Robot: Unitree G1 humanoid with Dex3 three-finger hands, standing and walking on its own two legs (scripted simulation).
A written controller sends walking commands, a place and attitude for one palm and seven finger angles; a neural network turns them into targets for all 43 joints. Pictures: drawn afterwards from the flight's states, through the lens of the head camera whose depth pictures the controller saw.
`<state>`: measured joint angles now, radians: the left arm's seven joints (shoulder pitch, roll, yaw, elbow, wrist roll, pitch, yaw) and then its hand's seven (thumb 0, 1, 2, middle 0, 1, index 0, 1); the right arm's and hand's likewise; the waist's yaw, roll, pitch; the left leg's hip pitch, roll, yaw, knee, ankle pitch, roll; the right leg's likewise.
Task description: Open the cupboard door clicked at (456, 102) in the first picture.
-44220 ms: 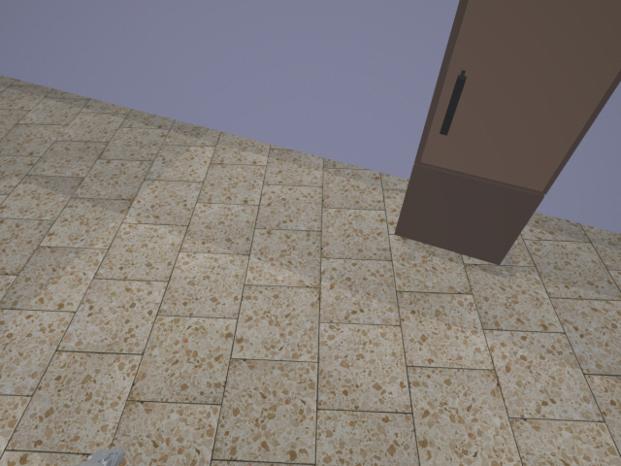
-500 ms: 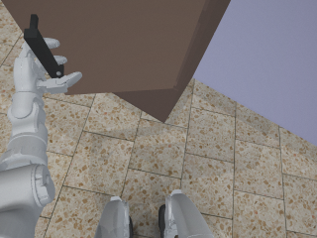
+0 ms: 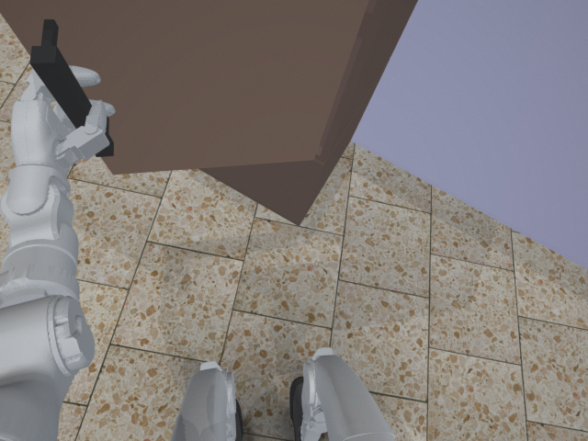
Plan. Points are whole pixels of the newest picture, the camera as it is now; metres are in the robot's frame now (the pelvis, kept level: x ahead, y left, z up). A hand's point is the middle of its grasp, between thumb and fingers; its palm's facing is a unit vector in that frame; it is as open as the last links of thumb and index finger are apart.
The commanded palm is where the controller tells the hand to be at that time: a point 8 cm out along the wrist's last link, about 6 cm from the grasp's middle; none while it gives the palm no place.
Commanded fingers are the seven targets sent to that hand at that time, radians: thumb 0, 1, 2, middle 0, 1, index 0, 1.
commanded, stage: pull the door open along its arc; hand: left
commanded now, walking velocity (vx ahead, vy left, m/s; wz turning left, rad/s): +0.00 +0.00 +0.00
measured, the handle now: (80, 97) +0.56 +0.24 +0.03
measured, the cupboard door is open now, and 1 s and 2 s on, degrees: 38 79 80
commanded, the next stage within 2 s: open thumb and fingers to let go in 0.82 s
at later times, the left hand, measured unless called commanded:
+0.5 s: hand (140, 224) +0.38 +0.16 +0.03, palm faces +0.26 -0.96 +0.07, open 6.3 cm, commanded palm +0.30 +0.21 +0.03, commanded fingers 0.00 0.90 0.90 -0.40 -1.35 -0.40 -1.35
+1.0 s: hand (224, 288) +0.30 +0.06 +0.03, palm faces +0.47 -0.88 -0.03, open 6.3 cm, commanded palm +0.25 +0.11 +0.03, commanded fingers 0.00 0.55 0.75 -0.38 -1.31 -0.38 -1.31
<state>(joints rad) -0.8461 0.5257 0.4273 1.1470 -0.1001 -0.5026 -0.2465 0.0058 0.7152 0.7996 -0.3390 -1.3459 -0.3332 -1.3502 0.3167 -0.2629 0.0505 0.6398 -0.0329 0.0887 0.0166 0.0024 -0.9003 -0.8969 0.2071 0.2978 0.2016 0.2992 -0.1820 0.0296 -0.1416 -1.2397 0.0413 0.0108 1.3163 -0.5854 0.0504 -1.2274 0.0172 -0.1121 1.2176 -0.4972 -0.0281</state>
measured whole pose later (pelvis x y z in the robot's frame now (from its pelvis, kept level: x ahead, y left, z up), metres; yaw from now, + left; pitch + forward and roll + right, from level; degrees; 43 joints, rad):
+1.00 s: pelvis +0.02 -0.05 +0.01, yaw +5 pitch +22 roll +1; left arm 0.15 -0.10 -0.16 0.24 0.14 -0.50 0.58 0.02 0.67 0.77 -0.31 -1.29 -0.32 -1.32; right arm 0.15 -0.17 0.00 0.59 -0.10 -0.07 0.02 0.01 -0.90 -0.90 0.21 0.30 0.20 0.30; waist -0.01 0.00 -0.21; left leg -1.03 0.00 -0.01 1.24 -0.59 -0.02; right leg -1.05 -0.01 -0.13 1.24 -0.58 -0.09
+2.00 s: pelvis -0.01 -0.03 +0.01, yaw +5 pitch +20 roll -1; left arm 0.04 0.07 -0.18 0.32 0.04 -0.54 0.20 -0.01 -0.50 0.31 -0.24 -0.43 -0.16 -0.45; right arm 0.19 -0.21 0.01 0.57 -0.06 -0.07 0.02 0.01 -0.90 -0.90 0.21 0.30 0.20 0.30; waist 0.00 0.03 -0.17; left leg -1.06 -0.02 0.00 1.28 -0.56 0.02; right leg -1.07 -0.04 -0.12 1.26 -0.54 -0.06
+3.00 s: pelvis +0.00 -0.03 -0.01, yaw +4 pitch +22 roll -2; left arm 0.51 0.17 0.00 -0.12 -0.18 -0.47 -0.16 -0.01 -0.50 0.30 -0.15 -0.30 -0.15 -0.30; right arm 0.19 -0.22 -0.01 0.44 0.00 -0.07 -0.04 0.01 -0.90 -0.90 0.21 0.30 0.20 0.30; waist 0.02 0.02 -0.20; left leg -1.14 0.01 -0.01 1.40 -0.65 0.01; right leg -1.14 -0.01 -0.13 1.36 -0.60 -0.07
